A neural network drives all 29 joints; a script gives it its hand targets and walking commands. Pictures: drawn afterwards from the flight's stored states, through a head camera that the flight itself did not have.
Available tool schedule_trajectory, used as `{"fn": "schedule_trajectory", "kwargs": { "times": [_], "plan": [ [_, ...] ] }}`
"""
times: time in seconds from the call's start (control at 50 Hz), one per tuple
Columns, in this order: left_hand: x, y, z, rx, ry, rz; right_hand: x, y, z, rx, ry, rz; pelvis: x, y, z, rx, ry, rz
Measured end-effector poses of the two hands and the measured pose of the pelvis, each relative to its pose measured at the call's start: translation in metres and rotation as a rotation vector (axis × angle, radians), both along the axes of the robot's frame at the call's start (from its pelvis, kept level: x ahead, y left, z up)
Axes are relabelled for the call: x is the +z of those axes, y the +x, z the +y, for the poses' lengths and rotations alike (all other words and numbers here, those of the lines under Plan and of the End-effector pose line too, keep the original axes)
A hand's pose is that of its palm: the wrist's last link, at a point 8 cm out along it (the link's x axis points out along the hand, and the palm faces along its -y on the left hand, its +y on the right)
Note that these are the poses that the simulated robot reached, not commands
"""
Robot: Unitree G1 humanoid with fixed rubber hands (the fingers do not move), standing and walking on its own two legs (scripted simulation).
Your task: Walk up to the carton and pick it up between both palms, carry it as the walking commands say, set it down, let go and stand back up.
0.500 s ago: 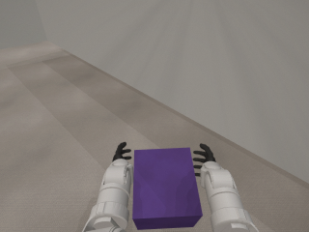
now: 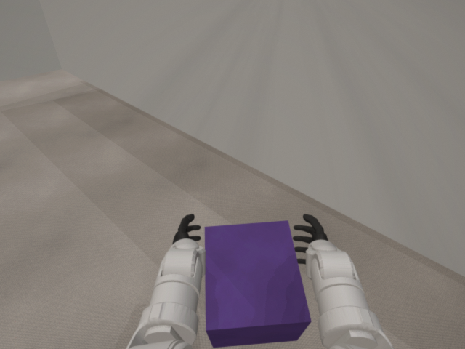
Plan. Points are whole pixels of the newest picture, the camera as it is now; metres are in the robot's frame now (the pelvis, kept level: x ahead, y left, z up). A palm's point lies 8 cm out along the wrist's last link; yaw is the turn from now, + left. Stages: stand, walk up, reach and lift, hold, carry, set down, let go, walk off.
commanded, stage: reach and lift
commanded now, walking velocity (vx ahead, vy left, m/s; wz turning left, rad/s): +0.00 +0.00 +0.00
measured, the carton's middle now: (250, 283) +0.31 +0.00 -0.05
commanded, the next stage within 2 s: hold in 0.72 s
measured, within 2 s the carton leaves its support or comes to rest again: neither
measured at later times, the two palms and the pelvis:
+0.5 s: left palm (177, 258) +0.30 +0.14 +0.04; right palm (321, 261) +0.30 -0.12 +0.05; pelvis +0.02 +0.00 +0.00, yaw +0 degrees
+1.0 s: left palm (174, 259) +0.29 +0.14 +0.04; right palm (313, 249) +0.31 -0.11 +0.07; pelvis +0.00 +0.00 +0.00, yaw +1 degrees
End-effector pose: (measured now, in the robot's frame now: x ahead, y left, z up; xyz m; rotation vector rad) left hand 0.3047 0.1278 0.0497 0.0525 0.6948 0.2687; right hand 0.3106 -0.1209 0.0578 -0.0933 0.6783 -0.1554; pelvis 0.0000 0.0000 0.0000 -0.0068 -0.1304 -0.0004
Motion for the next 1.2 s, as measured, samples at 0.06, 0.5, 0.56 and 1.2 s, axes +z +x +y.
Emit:
{"fn": "schedule_trajectory", "kwargs": {
  "times": [0.06, 0.5, 0.56, 1.2],
  "plan": [
    [-0.001, 0.004, 0.0, -0.013, -0.006, 0.004, -0.001, 0.0, 0.0, -0.021, 0.001, 0.002, 0.001, 0.005, 0.0, -0.001, 0.001, 0.006],
    [-0.011, -0.01, 0.01, -0.128, -0.048, 0.017, -0.008, -0.014, -0.004, 0.075, 0.005, 0.018, 0.005, 0.019, 0.0, 0.007, 0.001, -0.034],
    [-0.013, -0.015, 0.008, -0.121, -0.052, 0.021, -0.009, -0.016, -0.004, 0.079, -0.001, 0.021, 0.004, 0.015, -0.001, 0.009, 0.001, -0.036],
    [-0.004, -0.004, 0.014, -0.05, -0.018, 0.016, 0.003, -0.005, 0.009, 0.02, 0.025, -0.014, 0.001, 0.005, 0.013, -0.003, -0.008, -0.011]
  ]
}}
